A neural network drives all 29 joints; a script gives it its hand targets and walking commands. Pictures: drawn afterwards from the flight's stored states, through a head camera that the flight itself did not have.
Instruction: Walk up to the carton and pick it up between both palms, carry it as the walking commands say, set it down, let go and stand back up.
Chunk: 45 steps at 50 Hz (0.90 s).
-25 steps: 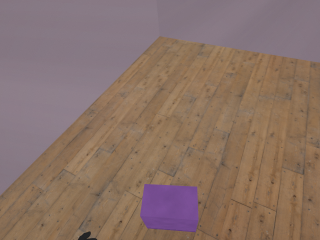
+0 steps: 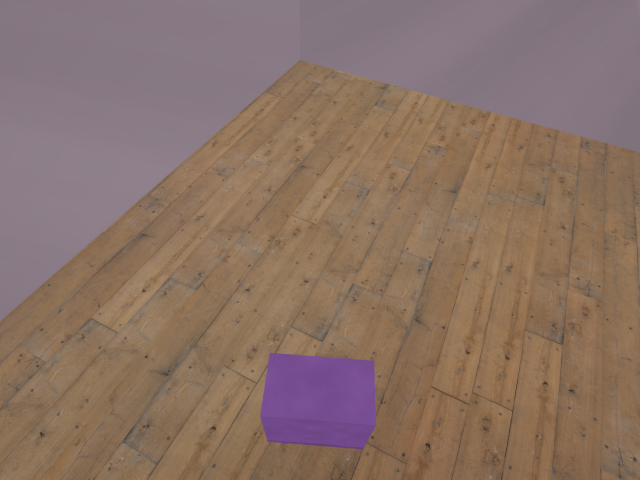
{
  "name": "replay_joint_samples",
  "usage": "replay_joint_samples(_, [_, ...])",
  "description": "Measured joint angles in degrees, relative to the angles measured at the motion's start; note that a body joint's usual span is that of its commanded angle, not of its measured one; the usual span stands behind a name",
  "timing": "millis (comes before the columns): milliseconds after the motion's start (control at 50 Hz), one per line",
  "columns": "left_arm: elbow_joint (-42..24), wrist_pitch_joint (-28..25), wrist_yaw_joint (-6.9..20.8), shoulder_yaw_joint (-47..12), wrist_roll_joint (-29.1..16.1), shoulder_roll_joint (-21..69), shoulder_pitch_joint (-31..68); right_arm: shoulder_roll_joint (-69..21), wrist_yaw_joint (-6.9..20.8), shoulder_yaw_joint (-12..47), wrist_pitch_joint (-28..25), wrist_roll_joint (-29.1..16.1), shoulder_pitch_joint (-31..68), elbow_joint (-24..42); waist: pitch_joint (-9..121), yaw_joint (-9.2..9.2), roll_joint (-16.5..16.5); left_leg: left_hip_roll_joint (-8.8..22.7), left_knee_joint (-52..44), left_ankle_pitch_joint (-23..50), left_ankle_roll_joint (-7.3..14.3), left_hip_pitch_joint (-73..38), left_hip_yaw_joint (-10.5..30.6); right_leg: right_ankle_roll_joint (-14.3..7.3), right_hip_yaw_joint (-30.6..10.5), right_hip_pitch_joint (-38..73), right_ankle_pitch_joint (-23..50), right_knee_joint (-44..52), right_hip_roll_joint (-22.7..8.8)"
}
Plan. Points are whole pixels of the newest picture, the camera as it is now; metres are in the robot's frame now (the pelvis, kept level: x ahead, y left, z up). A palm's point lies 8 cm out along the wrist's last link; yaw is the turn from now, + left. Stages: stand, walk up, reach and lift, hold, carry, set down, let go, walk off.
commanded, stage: walk up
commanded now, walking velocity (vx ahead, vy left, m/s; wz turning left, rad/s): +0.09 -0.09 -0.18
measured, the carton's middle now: (318, 403) +0.40 +0.00 -0.64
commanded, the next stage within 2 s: stand in 1.02 s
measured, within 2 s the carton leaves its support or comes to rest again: neither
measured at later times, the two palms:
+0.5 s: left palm out of the picture +0.04 +0.18 -0.14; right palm out of the picture +0.04 -0.25 -0.14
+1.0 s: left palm out of the picture +0.02 +0.21 -0.14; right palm out of the picture +0.00 -0.21 -0.14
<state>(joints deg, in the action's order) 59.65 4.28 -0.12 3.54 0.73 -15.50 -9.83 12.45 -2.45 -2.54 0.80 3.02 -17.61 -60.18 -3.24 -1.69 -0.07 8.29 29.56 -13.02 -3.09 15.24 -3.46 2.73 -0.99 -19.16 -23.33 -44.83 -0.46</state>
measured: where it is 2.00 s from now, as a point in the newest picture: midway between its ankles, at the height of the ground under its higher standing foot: outside the picture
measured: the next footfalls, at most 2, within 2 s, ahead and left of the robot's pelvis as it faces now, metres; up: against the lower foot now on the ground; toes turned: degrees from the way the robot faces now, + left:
right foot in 0.08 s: +0.04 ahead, -0.14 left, +0.00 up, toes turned +3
left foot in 0.40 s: +0.05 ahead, +0.08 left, +0.00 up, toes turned -3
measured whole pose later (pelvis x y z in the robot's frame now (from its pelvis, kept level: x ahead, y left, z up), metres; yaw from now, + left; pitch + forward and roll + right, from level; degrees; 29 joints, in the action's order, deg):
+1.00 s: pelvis +0.02 +0.00 +0.01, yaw -1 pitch -2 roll +0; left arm 64.6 0.0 -2.2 0.6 0.8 -8.0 -15.5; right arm 7.2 -2.0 0.0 -1.0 0.4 -17.1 -64.6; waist -1.9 0.0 -0.5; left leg -1.7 21.8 -12.6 3.1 7.3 -3.7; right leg 1.9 1.6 -5.7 -13.0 -20.8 -2.2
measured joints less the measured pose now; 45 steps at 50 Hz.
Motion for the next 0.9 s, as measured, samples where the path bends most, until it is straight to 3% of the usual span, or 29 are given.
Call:
replay_joint_samples(60, [0.18,-0.9,0.33,-0.54,0.23,0.86,-1.12,1.15,0.81,-0.48,0.75,0.04,0.67,0.51,0.56,0.51,1.1,0.73,2.38,-1.49,-1.1,0.47,-1.01,-0.11,2.46,5.07,3.16,11.3,0.26])
replay_joint_samples(100, [0.92,-2.03,0.27,-0.77,0.46,2.23,-1.61,2.11,0.9,-0.74,0.93,-0.28,1.13,0.48,0.27,0.43,3.11,1.37,5.63,-4.84,-0.82,1.15,-0.07,-2.4,3.34,6.87,6.65,13.64,1.46])
replay_joint_samples(140, [0.99,-2.92,0.04,-1.37,0.56,3.76,-2.47,2.25,0.83,-0.81,1.5,-0.58,1.2,0.34,0.62,0.13,3.96,-0.66,10.86,-10.69,0.12,2.8,1.63,-3.75,4.24,7.89,6.16,13.88,1.13])
replay_joint_samples(200, [1.34,-4.37,-0.39,-2.92,0.34,5.61,-4.07,1.7,1.27,-0.14,2.12,-1.33,3.1,-0.45,0.71,1.15,3.73,-3.51,15.42,-11.88,1.78,3.63,2.35,-3.69,3.23,10.0,7.74,17.83,0.62])
replay_joint_samples(280, [1.19,-5.0,-0.96,-4.24,-0.1,7.35,-4.25,-0.24,1.68,0.55,1.43,-2.43,4.34,-0.81,0.19,0.59,3.59,-5.4,14.64,-9.68,2.49,3.04,2.93,-4.42,4.25,12.09,9.38,21.81,0.62])
replay_joint_samples(340, [1.05,-5.19,-1.37,-4.7,0.03,7.97,-3.6,-1.78,1.52,1.33,1.23,-2.76,4.73,-1.11,-0.22,1.03,3.1,-6.09,8.04,-7.98,2.85,-0.2,2.79,-4.63,4.79,12.02,8.87,21.26,1.16])
replay_joint_samples(400, [1.34,-4.61,-1.87,-4.46,-0.23,7.87,-3.22,-3.06,1.0,1.62,0.63,-2.94,4.72,-1.55,-0.25,0.9,2.79,-6.2,-1.63,-1.19,3.4,-4.65,2.75,-4.6,5.72,11.45,7.39,19.22,2.0])
replay_joint_samples(460, [1.79,-4.24,-2.01,-3.92,-0.43,6.8,-3.46,-5.01,0.43,2.1,0.1,-2.7,4.17,-2.35,0.08,2.13,-0.67,-7.55,-4.52,-1.17,3.03,-6.9,1.26,-4.24,4.18,12.16,8.31,19.65,0.6])
replay_joint_samples(900, [4.53,-4.48,-2.07,-2.93,0.04,7.03,-5.19,-4.81,0.4,2.44,-1.58,-2.76,1.06,-4.41,1.67,2.02,-0.2,-9.54,-7.99,0.36,5.64,-8.24,0.16,-1.35,3.04,14.02,10.22,24.5,-1.28])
